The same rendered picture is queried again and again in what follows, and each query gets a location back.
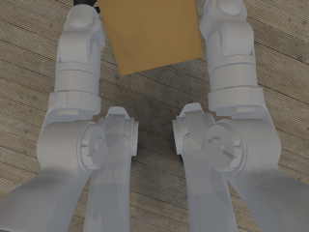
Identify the left robot thigh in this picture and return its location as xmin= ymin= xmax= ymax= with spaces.
xmin=83 ymin=113 xmax=139 ymax=232

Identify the robot left forearm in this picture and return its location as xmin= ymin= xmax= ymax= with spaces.
xmin=36 ymin=4 xmax=105 ymax=155

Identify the robot left upper arm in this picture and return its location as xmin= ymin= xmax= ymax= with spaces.
xmin=0 ymin=121 xmax=108 ymax=232

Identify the carton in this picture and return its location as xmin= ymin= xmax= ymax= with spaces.
xmin=97 ymin=0 xmax=204 ymax=75

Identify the robot left hand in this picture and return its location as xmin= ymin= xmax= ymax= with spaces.
xmin=73 ymin=0 xmax=100 ymax=14

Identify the robot right upper arm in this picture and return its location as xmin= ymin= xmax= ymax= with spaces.
xmin=203 ymin=118 xmax=309 ymax=232

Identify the robot right forearm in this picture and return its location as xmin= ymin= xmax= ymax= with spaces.
xmin=199 ymin=0 xmax=276 ymax=130

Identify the robot right shin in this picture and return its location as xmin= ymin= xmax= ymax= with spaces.
xmin=179 ymin=102 xmax=215 ymax=129

